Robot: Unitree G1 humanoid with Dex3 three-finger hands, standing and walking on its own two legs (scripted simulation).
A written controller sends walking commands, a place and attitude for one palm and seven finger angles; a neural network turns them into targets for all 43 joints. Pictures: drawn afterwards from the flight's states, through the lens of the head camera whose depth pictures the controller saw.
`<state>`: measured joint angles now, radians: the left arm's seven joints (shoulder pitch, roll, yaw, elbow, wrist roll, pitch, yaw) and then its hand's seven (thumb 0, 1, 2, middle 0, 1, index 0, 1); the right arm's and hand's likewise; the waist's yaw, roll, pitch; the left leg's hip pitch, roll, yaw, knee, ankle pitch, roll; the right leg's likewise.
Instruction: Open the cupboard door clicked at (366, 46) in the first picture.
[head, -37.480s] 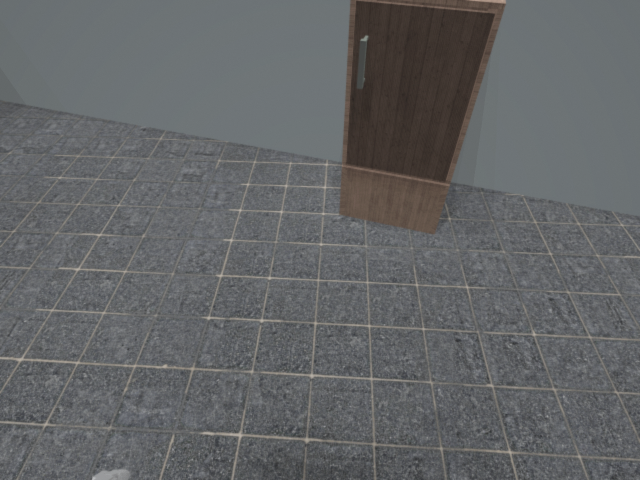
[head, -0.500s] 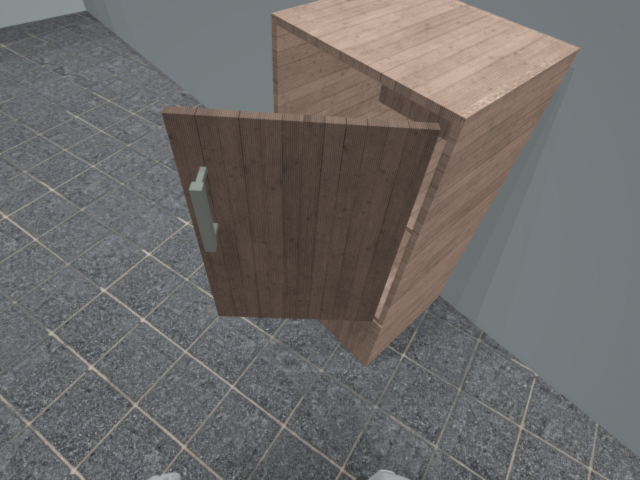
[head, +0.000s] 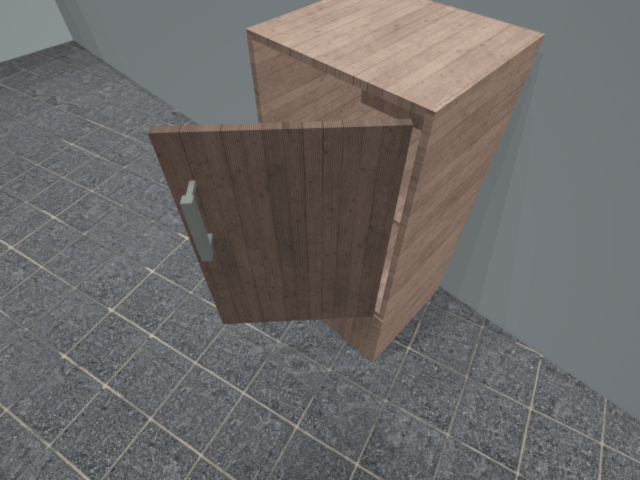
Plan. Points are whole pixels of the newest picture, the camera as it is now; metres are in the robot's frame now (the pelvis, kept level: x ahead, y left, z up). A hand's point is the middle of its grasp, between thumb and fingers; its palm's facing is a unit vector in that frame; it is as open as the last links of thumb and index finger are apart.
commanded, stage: come to a stop and stand still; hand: left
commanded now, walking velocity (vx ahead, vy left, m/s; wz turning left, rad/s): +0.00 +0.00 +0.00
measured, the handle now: (199, 222) +0.53 +0.23 -0.03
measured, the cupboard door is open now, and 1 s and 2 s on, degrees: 47 47 47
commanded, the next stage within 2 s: look again from close up in 0.10 s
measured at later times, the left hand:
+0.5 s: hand out of the picture +0.02 +0.15 -0.17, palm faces +0.00 -0.98 -0.19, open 7.4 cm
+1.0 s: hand (196, 401) +0.22 +0.16 +0.00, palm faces +0.18 -0.98 -0.02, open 7.7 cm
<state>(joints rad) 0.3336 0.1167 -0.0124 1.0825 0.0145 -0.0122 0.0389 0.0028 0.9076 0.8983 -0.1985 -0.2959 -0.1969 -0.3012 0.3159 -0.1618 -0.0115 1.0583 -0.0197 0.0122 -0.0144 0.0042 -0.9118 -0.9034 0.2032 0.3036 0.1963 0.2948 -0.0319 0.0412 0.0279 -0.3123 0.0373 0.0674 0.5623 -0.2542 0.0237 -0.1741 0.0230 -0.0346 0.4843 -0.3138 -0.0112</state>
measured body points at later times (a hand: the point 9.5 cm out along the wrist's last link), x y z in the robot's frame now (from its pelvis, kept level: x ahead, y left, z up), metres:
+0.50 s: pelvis +0.01 -0.02 +0.00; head +0.01 -0.02 +0.45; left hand +0.02 +0.20 -0.15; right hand +0.02 -0.25 -0.16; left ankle +0.03 +0.10 -0.73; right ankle -0.04 -0.12 -0.73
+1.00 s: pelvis -0.01 -0.01 -0.03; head +0.01 -0.02 +0.42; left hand +0.20 +0.21 +0.00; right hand +0.15 -0.26 -0.12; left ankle +0.03 +0.10 -0.73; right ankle -0.03 -0.11 -0.73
